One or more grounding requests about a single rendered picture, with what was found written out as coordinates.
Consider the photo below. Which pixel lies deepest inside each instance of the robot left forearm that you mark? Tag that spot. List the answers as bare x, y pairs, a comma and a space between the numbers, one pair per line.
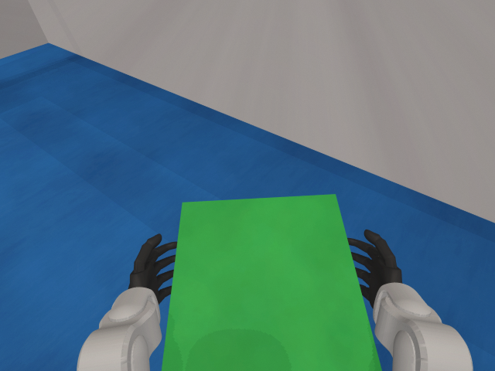
127, 334

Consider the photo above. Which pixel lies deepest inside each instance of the carton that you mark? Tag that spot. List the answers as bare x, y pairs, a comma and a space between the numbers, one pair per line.
266, 284

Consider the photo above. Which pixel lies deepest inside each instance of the left robot hand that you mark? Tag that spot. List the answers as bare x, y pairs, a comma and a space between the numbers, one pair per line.
146, 267

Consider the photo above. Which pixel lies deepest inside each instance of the right robot hand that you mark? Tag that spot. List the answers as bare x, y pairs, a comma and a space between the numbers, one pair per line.
383, 268

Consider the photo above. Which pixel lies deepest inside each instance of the robot right forearm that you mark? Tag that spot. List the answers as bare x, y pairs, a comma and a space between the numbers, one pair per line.
414, 334

